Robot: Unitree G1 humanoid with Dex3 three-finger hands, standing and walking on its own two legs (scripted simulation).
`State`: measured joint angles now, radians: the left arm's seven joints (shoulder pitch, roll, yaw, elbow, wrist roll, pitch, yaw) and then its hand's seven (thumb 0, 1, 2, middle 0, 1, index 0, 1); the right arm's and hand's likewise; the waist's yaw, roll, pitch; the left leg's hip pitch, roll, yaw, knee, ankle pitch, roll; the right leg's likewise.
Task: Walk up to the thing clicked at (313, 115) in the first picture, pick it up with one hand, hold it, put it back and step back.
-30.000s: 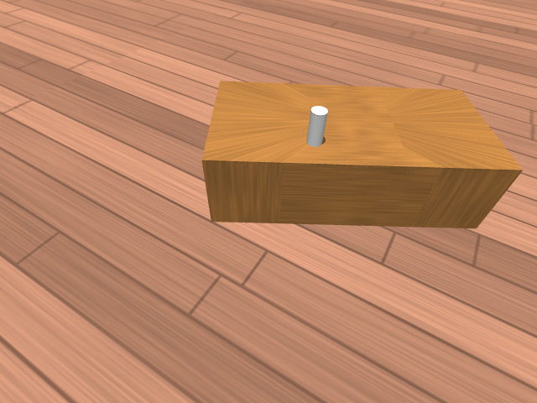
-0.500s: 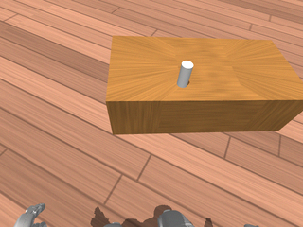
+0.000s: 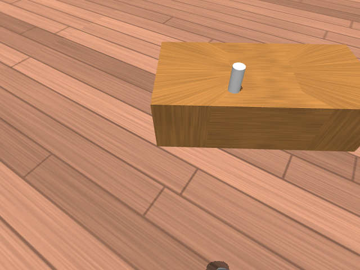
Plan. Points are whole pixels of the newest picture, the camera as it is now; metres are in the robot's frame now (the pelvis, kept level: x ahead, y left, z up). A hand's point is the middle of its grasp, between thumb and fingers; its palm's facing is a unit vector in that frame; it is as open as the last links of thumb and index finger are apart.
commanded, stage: step back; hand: right
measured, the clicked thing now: (236, 78) +1.08 -0.27 -0.29
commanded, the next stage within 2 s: stand in 0.88 s
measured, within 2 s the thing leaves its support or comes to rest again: neither
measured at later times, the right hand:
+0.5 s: hand out of the picture +0.06 -0.25 -0.14, palm faces -0.04 +0.92 -0.39, open 7.4 cm
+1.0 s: hand out of the picture +0.13 -0.22 -0.13, palm faces +0.04 +0.94 -0.33, open 7.4 cm
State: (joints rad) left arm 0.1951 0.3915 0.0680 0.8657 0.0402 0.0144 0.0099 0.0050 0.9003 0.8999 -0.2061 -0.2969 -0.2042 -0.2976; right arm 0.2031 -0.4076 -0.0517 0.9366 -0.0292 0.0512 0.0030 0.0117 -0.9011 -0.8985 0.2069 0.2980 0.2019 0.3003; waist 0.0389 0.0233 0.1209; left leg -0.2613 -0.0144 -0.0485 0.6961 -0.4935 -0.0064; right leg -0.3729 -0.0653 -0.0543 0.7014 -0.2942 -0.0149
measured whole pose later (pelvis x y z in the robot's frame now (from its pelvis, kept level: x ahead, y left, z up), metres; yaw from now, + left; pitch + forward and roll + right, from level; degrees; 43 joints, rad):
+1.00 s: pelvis +0.03 +0.03 +0.02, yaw -3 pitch -2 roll +0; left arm 0.05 0.36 0.01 1.05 -0.01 -0.02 0.01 0.00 0.91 0.90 -0.20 -0.30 -0.20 -0.30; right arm 0.07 -0.34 -0.02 1.07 -0.01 -0.02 0.00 0.01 -0.90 -0.90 0.21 0.30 0.20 0.30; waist 0.00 0.00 0.08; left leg -0.14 0.01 0.03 0.48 -0.30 0.00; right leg -0.18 -0.03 0.02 0.49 -0.28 0.02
